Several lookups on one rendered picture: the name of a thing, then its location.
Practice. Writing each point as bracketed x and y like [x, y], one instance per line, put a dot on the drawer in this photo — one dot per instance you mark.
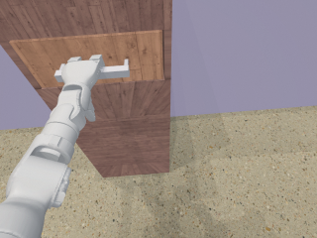
[143, 50]

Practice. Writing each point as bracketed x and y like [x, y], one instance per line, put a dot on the robot left upper arm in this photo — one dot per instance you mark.
[39, 185]

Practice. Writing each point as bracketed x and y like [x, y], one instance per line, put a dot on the cabinet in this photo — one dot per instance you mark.
[131, 132]

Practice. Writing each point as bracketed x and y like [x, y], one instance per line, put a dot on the robot left forearm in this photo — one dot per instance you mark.
[56, 141]

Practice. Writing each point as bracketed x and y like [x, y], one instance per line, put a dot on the handle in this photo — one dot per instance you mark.
[114, 71]

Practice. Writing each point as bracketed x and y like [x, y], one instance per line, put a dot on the left robot hand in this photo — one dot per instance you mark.
[86, 72]

